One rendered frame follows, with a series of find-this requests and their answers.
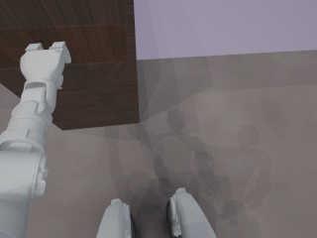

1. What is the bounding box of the cabinet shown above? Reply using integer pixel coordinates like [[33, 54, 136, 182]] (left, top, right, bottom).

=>
[[0, 0, 140, 131]]

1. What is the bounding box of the drawer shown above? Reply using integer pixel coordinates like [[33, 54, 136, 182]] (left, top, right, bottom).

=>
[[0, 23, 129, 68]]

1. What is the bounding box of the robot right foot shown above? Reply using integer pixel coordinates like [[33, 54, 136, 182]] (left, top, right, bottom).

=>
[[165, 200, 182, 238]]

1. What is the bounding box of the left robot shin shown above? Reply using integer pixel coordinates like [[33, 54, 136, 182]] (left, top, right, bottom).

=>
[[105, 198, 132, 238]]

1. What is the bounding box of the left robot upper arm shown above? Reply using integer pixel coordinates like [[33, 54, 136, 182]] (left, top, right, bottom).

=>
[[0, 151, 49, 238]]

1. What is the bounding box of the left robot forearm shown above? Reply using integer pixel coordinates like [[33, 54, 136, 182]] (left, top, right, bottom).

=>
[[0, 78, 57, 156]]

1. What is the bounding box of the robot left hand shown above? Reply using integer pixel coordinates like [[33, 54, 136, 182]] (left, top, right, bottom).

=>
[[20, 42, 71, 89]]

